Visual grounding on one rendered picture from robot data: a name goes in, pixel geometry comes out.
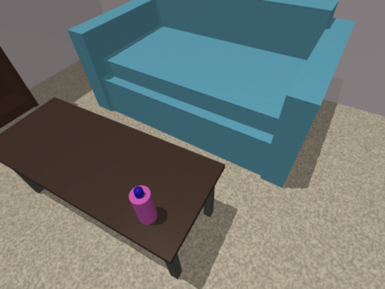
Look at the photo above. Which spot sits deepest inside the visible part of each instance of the coffee table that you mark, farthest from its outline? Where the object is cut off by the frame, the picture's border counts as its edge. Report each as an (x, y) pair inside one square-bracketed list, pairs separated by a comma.
[(93, 162)]

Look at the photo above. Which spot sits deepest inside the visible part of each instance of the bottle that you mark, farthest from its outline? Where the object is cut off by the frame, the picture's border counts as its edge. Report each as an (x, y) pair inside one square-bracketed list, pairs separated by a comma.
[(143, 204)]

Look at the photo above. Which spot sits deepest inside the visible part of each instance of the bookshelf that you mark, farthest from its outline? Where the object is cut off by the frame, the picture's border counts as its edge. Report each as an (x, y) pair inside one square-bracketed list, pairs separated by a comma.
[(15, 97)]

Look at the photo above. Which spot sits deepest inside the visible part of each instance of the sofa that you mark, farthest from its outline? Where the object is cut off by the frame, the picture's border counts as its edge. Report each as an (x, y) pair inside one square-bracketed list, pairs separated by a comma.
[(240, 79)]

